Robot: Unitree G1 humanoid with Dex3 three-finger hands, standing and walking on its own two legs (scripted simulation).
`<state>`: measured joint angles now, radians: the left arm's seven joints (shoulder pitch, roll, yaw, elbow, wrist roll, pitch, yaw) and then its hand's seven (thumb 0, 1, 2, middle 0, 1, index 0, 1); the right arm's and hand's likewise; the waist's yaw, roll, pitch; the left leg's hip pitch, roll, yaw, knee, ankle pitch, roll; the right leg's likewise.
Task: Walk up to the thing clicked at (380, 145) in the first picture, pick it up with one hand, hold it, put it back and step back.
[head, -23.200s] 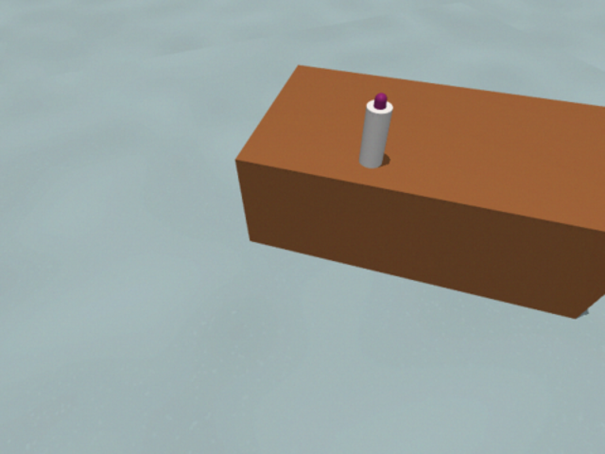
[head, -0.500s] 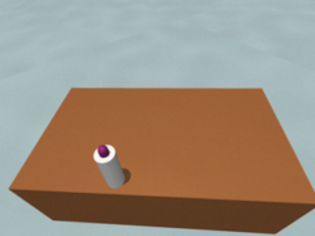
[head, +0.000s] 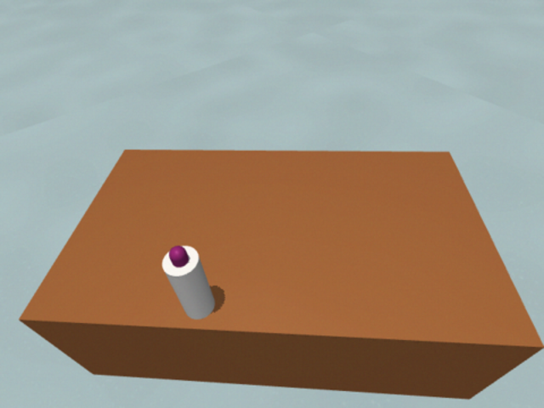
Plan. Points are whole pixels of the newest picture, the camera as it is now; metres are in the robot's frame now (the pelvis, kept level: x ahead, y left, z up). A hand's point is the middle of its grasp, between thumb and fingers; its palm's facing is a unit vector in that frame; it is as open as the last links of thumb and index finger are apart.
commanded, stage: home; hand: left
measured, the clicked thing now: (189, 280) +0.45 +0.23 -0.21
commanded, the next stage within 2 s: stand in 0.68 s
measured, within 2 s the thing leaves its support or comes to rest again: neither
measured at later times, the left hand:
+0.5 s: hand out of the picture +0.08 +0.25 -0.15, palm faces -0.02 -0.93 -0.38, open 17.3 cm
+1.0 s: hand out of the picture +0.09 +0.24 -0.15, palm faces -0.02 -0.93 -0.37, open 15.1 cm
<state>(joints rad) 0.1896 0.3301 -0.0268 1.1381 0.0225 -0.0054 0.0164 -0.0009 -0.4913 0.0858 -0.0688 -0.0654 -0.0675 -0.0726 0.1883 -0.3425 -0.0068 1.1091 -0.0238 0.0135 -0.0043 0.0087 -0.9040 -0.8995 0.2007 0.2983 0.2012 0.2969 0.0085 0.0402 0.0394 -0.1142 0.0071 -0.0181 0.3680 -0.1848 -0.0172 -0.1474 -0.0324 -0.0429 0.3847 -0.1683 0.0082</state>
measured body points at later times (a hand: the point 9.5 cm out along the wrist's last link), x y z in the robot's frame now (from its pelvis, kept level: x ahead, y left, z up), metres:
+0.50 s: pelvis +0.01 -0.01 +0.00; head +0.01 -0.02 +0.45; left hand +0.08 +0.30 -0.12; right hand +0.07 -0.30 -0.14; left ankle +0.01 +0.13 -0.75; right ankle +0.03 -0.12 -0.75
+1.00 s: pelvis +0.02 -0.02 +0.00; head +0.03 -0.03 +0.45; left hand +0.09 +0.29 -0.12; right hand +0.09 -0.31 -0.14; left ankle +0.01 +0.13 -0.75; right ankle +0.03 -0.12 -0.75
